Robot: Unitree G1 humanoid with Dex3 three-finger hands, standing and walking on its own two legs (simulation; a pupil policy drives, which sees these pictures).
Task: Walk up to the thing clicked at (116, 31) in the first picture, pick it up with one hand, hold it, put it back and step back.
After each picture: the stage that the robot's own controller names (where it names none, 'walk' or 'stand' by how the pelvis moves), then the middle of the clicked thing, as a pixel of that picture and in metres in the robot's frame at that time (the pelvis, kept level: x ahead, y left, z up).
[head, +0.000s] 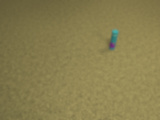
stand; (113, 40) +1.40 -0.35 -0.65
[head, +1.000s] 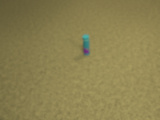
walk; (86, 45) +1.32 +0.05 -0.62
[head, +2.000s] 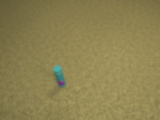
walk; (60, 77) +0.84 +0.27 -0.65
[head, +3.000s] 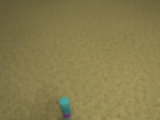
walk; (65, 108) +0.57 +0.19 -0.65
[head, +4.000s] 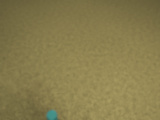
stand; out of the picture +0.47 +0.19 -0.64
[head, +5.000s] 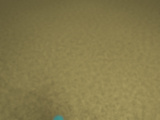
stand; out of the picture +0.45 +0.17 -0.65
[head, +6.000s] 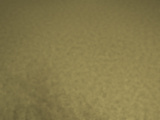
stand; out of the picture +0.39 +0.15 -0.66
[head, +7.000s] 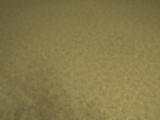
stand; out of the picture +0.38 +0.16 -0.66
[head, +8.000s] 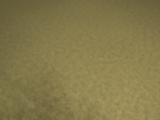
stand; out of the picture +0.37 +0.17 -0.66
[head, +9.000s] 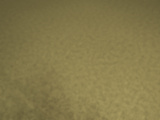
stand; out of the picture +0.37 +0.17 -0.66
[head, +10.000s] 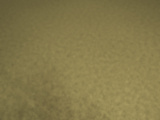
stand; out of the picture +0.37 +0.17 -0.66
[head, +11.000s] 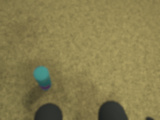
go down; (43, 79) +0.43 +0.17 -0.40
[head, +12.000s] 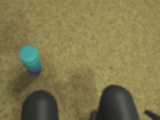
go down; (32, 63) +0.46 +0.19 -0.28
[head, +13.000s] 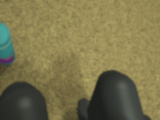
close in; (2, 47) +0.46 +0.21 -0.19
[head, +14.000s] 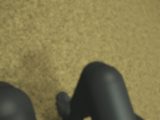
close; out of the picture +0.45 +0.24 -0.17
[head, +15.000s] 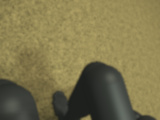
lift; out of the picture +0.44 +0.24 -0.17
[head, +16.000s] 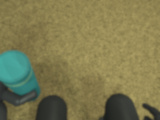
lift; (23, 82) +0.33 +0.19 -0.01
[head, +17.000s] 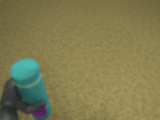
hold; (35, 94) +0.31 +0.16 +0.04
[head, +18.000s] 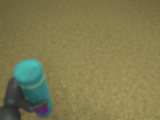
hold; (37, 93) +0.31 +0.16 +0.03
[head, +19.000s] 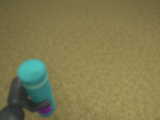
hold; (40, 92) +0.31 +0.15 +0.04
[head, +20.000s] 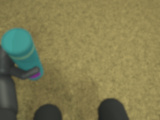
crouch; (27, 59) +0.42 +0.16 -0.04
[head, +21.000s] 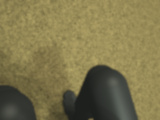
lower; out of the picture +0.46 +0.23 -0.16
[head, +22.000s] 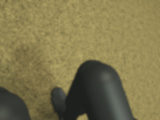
lower; out of the picture +0.46 +0.25 -0.17
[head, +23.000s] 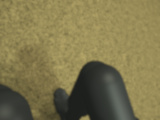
lower; out of the picture +0.45 +0.25 -0.17
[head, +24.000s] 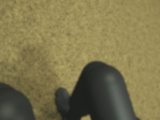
lower; out of the picture +0.45 +0.26 -0.17
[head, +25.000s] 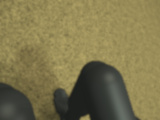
rest; out of the picture +0.45 +0.24 -0.17
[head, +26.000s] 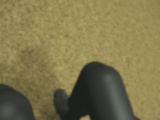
withdraw; out of the picture +0.46 +0.23 -0.18
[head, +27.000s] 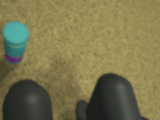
stand; (15, 47) +0.46 +0.20 -0.21
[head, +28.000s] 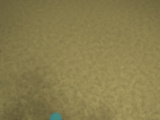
stand; out of the picture +0.39 +0.14 -0.57
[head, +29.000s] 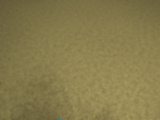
stand; out of the picture +0.39 +0.15 -0.60
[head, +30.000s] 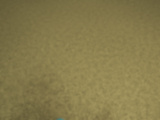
stand; out of the picture +0.39 +0.14 -0.60
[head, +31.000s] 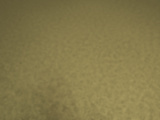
stand; out of the picture +0.42 +0.14 -0.65
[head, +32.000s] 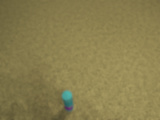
walk; (68, 101) +0.50 +0.12 -0.63
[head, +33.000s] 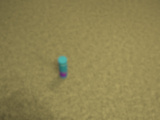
walk; (63, 68) +0.77 +0.13 -0.62
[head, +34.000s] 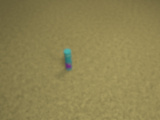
stand; (68, 60) +1.07 +0.18 -0.63
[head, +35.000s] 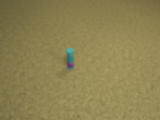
stand; (70, 59) +1.09 +0.12 -0.65
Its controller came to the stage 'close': yes
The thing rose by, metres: 0.68
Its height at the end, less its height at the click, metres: +0.00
